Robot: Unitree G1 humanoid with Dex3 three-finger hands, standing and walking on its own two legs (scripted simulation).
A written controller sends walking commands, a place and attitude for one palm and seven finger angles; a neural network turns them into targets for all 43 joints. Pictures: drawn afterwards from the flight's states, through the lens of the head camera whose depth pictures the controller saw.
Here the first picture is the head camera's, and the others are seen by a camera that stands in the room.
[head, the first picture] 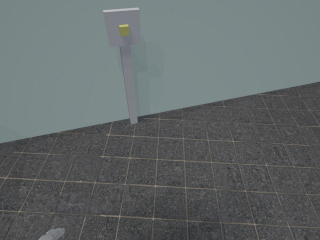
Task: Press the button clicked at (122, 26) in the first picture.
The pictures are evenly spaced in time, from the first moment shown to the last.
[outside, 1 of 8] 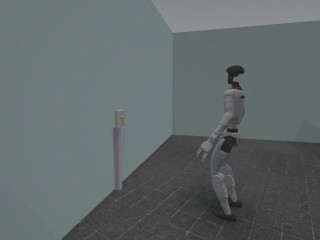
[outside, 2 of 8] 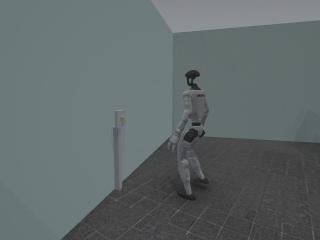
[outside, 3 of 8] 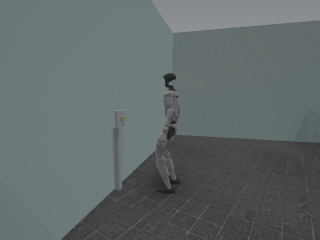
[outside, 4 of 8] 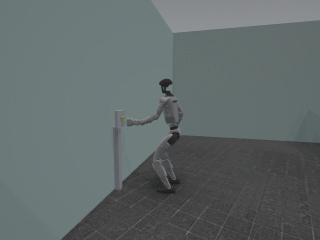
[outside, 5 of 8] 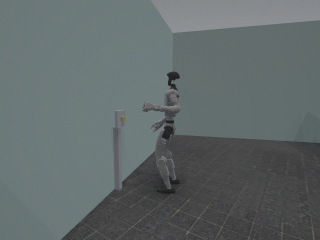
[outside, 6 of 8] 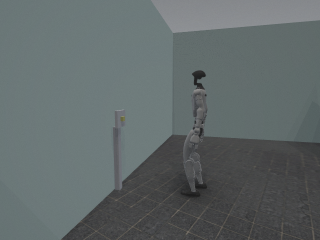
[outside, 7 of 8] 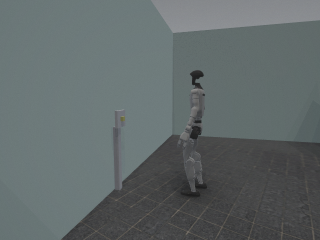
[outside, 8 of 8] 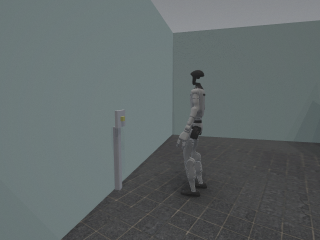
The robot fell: no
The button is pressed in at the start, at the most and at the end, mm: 0 8 0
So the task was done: yes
